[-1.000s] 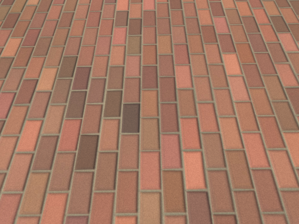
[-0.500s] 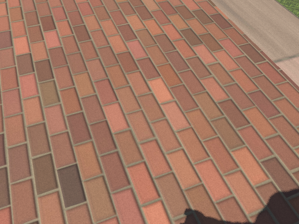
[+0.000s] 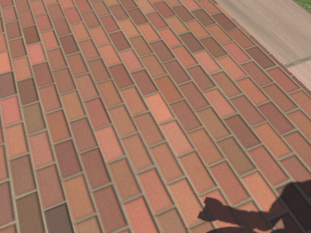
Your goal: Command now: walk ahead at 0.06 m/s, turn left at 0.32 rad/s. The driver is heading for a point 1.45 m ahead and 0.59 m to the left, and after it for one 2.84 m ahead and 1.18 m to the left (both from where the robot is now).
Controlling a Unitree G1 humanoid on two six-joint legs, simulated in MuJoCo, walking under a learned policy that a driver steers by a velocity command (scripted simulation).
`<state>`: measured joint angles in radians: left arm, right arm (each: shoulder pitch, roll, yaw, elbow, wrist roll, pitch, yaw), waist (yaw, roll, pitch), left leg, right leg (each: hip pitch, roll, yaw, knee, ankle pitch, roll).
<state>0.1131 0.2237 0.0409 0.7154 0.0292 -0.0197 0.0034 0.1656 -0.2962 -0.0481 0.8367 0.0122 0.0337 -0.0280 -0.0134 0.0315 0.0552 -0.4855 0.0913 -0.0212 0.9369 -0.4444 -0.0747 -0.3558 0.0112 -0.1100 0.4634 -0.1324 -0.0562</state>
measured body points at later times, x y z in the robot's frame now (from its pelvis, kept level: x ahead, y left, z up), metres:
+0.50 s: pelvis +0.02 +0.05 +0.01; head +0.05 +0.09 +0.46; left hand +0.11 +0.37 -0.10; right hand +0.22 -0.20 -0.08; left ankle +0.00 +0.13 -0.73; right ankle +0.09 -0.11 -0.67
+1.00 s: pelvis +0.06 +0.04 +0.01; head +0.08 +0.05 +0.46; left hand -0.02 +0.33 -0.11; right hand +0.33 -0.12 -0.09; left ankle -0.01 +0.16 -0.71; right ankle +0.10 -0.09 -0.73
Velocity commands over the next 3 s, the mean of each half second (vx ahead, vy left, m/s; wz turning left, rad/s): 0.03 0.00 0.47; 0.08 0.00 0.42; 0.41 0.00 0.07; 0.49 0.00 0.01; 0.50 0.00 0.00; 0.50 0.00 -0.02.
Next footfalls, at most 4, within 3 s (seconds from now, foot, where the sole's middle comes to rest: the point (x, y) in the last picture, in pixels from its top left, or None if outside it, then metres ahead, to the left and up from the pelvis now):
0.18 left None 0.04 0.14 -0.77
0.70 right None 0.13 -0.07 -0.77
1.06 left None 0.03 0.17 -0.77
1.50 right None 0.45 0.14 -0.77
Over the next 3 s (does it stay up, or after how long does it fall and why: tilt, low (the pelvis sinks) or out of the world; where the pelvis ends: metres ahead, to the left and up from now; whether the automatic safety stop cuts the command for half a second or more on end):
stays up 0.97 0.55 0.01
